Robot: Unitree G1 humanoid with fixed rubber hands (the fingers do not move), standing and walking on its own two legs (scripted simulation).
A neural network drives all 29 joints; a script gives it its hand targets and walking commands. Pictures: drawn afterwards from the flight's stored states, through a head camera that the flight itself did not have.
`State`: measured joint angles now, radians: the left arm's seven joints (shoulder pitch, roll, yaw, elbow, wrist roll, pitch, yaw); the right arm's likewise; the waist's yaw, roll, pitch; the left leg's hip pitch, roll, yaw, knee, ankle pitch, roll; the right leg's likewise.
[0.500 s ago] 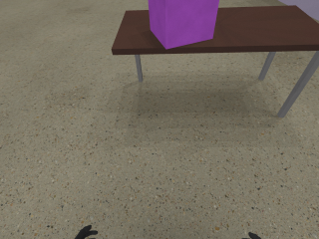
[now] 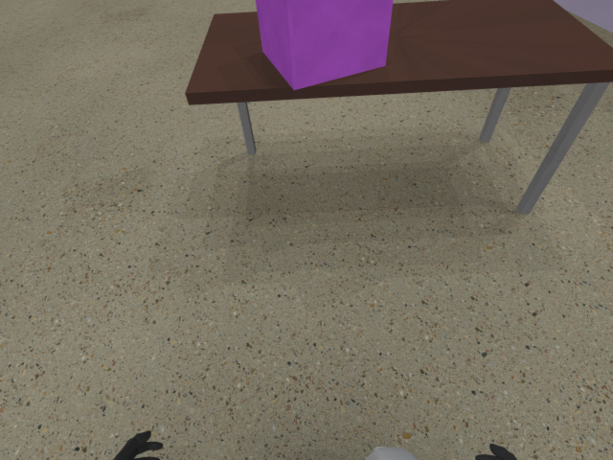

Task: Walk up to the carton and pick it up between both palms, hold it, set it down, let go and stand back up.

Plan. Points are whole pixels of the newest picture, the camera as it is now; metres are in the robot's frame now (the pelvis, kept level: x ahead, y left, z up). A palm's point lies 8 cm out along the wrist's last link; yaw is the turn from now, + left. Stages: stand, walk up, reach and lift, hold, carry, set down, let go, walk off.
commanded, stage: walk up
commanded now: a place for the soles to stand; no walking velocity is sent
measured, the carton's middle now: (320, 7) +1.26 +0.01 +0.06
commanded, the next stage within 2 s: none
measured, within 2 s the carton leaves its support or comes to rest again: neither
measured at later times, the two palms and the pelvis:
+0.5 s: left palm (121, 400) +0.21 +0.30 -0.08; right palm (500, 377) +0.26 -0.27 -0.13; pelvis +0.16 +0.00 +0.00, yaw +2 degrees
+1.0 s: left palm (175, 294) +0.40 +0.28 -0.10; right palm (489, 306) +0.39 -0.29 -0.14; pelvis +0.32 -0.01 -0.02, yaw -2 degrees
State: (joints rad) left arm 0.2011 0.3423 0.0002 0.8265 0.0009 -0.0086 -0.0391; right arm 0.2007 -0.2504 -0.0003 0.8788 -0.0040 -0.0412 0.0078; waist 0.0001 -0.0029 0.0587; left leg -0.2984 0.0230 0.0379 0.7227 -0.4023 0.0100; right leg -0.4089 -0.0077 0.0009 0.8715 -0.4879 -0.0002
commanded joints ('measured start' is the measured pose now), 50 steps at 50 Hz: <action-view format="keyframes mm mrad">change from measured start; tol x32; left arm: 1 169 240 143 6 36 -112 -2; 50 238 427 170 -28 8 -122 32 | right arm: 1 -78 -396 -151 -108 -35 -36 20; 23 -226 -313 -94 -178 -15 -33 44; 28 345 -499 -187 -33 -50 -70 7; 50 31 -414 -117 -66 17 -27 15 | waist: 1 83 136 -71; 3 166 -295 -92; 24 67 -162 92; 28 -140 250 -239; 50 87 -118 -78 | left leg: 1 -56 207 -253 -160 -105 163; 3 -569 -86 -15 449 -162 -2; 6 -597 -13 -153 515 -85 15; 21 -458 54 -24 19 65 13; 26 164 -25 14 -262 233 95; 29 592 395 -864 -420 80 355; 34 270 303 -376 -345 542 281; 43 -32 288 -245 -360 123 253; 50 -440 -33 -96 571 -96 22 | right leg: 1 185 -18 19 -351 56 -63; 5 602 -414 777 -649 -61 -171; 10 458 -252 293 -523 654 -53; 23 503 -271 169 -471 690 -184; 26 262 -148 19 -51 788 -124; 30 -369 37 71 534 -55 -63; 41 -207 -126 15 28 130 -45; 46 397 -27 -68 -221 295 -56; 50 428 -453 753 -661 -306 -244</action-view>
